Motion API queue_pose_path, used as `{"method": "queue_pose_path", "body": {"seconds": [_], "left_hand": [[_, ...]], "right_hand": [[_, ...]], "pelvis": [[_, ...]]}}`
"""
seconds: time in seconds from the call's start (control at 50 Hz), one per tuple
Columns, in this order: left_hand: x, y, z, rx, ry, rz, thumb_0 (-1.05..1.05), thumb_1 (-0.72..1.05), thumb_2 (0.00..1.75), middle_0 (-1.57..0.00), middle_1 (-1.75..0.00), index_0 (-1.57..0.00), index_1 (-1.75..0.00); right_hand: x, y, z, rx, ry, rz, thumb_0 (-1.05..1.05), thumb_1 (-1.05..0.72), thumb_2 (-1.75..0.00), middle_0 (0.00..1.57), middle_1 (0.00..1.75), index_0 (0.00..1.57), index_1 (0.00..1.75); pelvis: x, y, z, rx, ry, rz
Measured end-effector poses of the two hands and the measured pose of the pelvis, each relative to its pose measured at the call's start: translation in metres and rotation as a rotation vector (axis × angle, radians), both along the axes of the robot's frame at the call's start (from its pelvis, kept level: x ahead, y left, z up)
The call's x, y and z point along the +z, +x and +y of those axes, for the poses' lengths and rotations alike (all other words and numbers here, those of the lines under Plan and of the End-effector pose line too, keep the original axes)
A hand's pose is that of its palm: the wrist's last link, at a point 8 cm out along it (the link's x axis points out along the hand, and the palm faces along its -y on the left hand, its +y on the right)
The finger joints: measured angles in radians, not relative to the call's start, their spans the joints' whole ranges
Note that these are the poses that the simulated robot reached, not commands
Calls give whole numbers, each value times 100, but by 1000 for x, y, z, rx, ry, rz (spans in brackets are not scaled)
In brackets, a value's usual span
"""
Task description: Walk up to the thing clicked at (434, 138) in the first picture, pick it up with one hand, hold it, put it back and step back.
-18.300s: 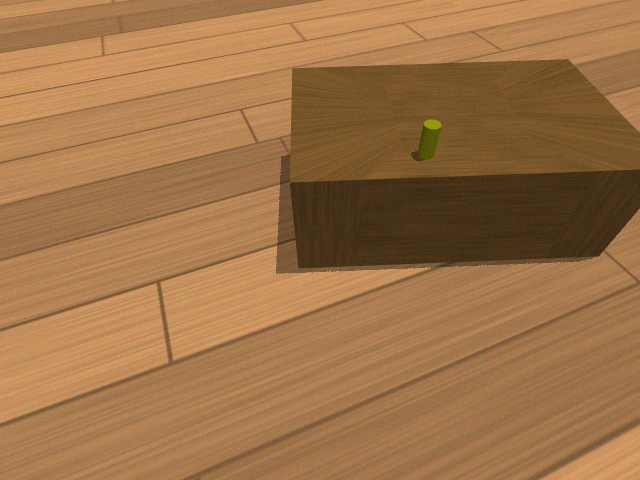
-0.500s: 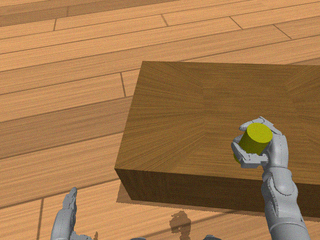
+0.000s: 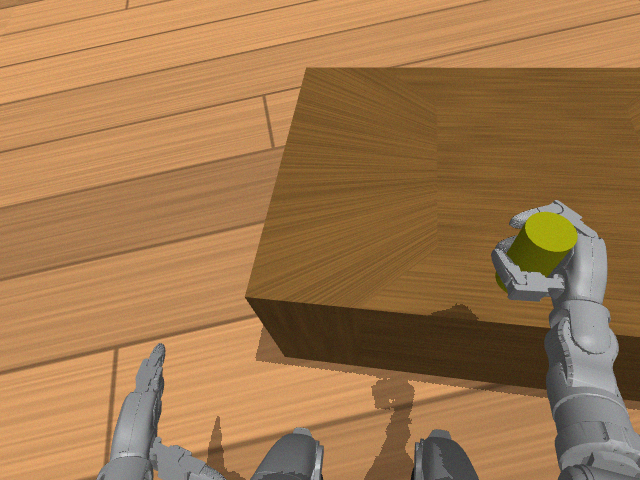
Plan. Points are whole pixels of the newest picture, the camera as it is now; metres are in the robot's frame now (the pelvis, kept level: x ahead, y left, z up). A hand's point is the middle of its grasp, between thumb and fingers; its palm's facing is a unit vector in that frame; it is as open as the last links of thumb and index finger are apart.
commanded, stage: crouch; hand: right
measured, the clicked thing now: (531, 257) +0.39 -0.20 +0.02
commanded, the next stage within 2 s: lower in 0.86 s
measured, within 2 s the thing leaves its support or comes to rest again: neither
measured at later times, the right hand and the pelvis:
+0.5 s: hand (509, 238) +0.46 -0.20 -0.06, palm faces +0.16 +0.99 +0.02, open 7.5 cm; pelvis +0.00 -0.01 -0.05, yaw +1 degrees
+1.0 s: hand (499, 234) +0.49 -0.20 -0.08, palm faces +0.15 +0.99 +0.01, open 7.5 cm; pelvis +0.00 -0.01 -0.07, yaw +2 degrees
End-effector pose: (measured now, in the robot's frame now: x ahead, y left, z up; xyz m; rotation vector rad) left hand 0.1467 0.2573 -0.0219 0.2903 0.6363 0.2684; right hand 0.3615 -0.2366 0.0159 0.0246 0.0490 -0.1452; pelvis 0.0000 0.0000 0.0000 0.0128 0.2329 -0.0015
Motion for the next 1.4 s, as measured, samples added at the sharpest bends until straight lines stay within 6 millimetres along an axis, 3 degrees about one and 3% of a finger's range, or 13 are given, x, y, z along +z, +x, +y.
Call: {"method": "queue_pose_path", "body": {"seconds": [0.2, 0.36, 0.68, 1.06, 1.4], "left_hand": [[4, -8, -1, -21, 75, -31, -2, -52, 5, -6, -6, -6, -6], [3, -8, -9, -50, 106, -24, -2, -51, 4, -6, -6, -7, -6], [-3, 2, -8, -64, 152, -18, -1, -51, 5, -6, -6, -7, -6], [-1, -7, -5, -62, 196, -31, -1, -52, 5, -6, -5, -6, -6], [-4, -19, -4, -84, 309, -35, -1, -54, 6, -6, -5, -6, -6]], "right_hand": [[-28, 44, -1, 8, 11, 9, 0, 15, -121, 85, 116, 87, 116], [-56, 61, -6, -7, 16, 18, 0, 15, -121, 86, 115, 88, 115], [-84, 83, -11, -5, -9, 13, 0, 15, -121, 86, 115, 88, 115], [-103, 96, -11, -5, -10, 17, 0, 15, -121, 86, 115, 88, 115], [-158, 104, -10, -7, -3, 14, 0, 15, -121, 86, 115, 88, 115]], "pelvis": [[-22, -4, -6, 5, 23, 83], [-38, -1, -9, 9, 35, 138], [-59, 5, -9, 5, 58, 203], [-76, -3, -6, 10, 71, 234], [-108, -16, -7, 22, 85, 290]]}}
